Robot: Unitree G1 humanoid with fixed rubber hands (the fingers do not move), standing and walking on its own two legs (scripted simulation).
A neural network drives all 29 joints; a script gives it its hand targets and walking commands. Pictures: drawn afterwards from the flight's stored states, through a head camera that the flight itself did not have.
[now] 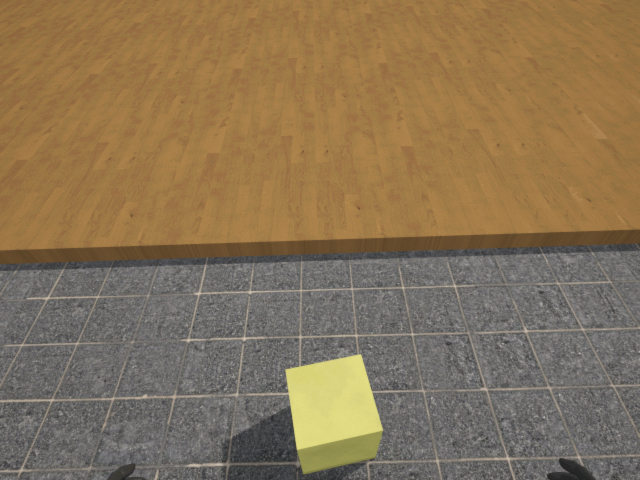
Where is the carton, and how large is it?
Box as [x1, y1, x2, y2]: [285, 354, 382, 474]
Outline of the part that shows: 360,354 285,369 296,446 303,474 372,458 375,456 382,428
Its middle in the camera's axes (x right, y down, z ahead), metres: +0.03 +0.49 +1.08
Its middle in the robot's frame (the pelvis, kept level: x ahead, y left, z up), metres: +0.42 +0.02 -0.65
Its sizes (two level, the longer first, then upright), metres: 0.210 0.200 0.250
